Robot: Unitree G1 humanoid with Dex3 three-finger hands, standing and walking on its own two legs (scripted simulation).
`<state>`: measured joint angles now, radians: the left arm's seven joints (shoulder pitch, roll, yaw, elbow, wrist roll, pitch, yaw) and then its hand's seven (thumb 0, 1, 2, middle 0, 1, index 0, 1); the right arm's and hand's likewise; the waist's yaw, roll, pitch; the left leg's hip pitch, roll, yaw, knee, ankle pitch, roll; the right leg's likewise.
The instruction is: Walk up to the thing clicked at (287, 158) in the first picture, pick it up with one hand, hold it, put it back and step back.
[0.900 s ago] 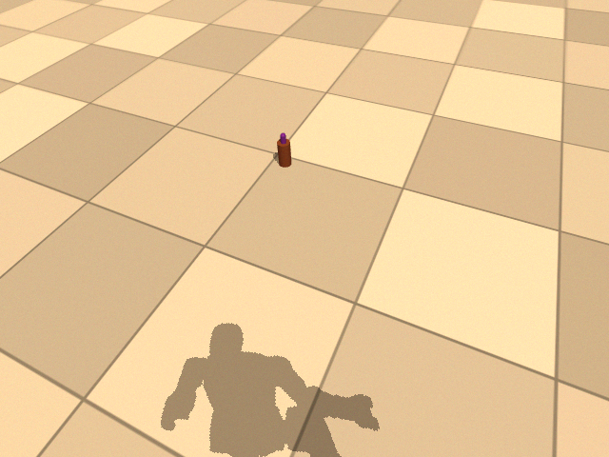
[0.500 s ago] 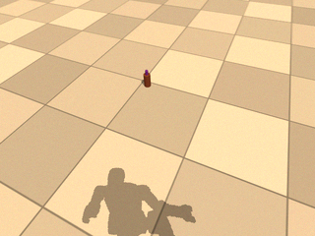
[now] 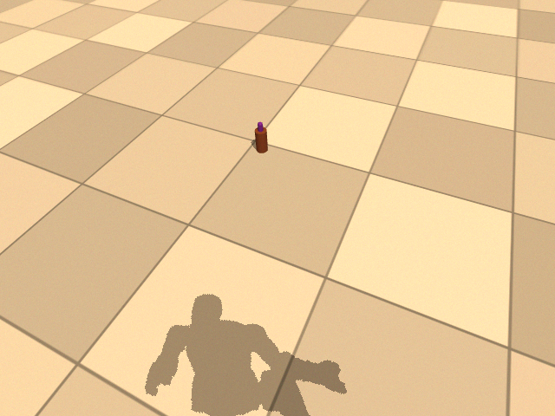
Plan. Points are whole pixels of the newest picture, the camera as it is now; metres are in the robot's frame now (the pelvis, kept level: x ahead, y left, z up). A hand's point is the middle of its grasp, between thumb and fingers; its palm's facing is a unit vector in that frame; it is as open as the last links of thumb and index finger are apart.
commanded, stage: stand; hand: left
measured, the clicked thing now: (261, 136) +1.59 +0.12 -0.69
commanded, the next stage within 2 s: walk up in 0.22 s
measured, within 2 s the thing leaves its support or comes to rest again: neither
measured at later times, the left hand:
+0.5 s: hand out of the picture +0.08 +0.32 -0.16, palm faces +0.01 -0.94 -0.35, open 7.4 cm
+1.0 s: hand (178, 254) +0.47 +0.24 -0.15, palm faces -0.13 -0.93 -0.34, open 7.4 cm
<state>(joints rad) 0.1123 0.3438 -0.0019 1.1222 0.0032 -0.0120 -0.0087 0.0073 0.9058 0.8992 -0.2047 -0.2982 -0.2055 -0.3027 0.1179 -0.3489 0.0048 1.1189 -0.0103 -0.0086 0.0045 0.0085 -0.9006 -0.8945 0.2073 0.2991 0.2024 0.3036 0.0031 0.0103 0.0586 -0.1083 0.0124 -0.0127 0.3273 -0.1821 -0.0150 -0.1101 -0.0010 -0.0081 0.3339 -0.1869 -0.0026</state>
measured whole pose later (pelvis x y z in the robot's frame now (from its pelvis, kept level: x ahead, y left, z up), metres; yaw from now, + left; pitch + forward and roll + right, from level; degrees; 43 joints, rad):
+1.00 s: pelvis +0.28 +0.00 -0.03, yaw -3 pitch -3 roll +0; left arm 0.07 0.38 0.06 0.84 0.00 -0.06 -0.09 0.01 0.91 0.90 -0.20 -0.30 -0.20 -0.30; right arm 0.37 -0.39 -0.05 0.93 -0.01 -0.04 0.03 0.01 -0.90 -0.89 0.21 0.30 0.20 0.30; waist -0.05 0.03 0.12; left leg -0.06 0.05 0.02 0.94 -0.50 0.03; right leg -0.43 0.00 -0.07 0.64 -0.17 -0.05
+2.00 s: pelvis +0.75 -0.03 -0.01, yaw -4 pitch -2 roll +0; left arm 0.28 0.39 0.04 0.84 0.01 -0.09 -0.06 0.01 0.90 0.90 -0.21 -0.30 -0.21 -0.30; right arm 0.27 -0.43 -0.05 0.87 0.00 -0.05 0.06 0.01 -0.90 -0.89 0.21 0.30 0.20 0.30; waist 0.03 0.06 0.08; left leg -0.47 0.06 0.02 0.91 -0.36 0.02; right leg -0.23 -0.04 -0.09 0.54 -0.26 -0.03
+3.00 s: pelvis +1.09 -0.05 -0.03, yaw -2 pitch -3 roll +0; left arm 0.37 0.44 0.03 0.87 0.00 -0.06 -0.03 0.01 0.90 0.90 -0.21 -0.30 -0.21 -0.30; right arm 0.23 -0.42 -0.07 0.87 -0.03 -0.05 0.06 0.01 -0.90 -0.89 0.21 0.30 0.20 0.30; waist 0.04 -0.01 0.08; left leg -0.39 0.04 0.06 0.63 -0.19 0.02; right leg -0.22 -0.09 -0.07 0.72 -0.42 0.00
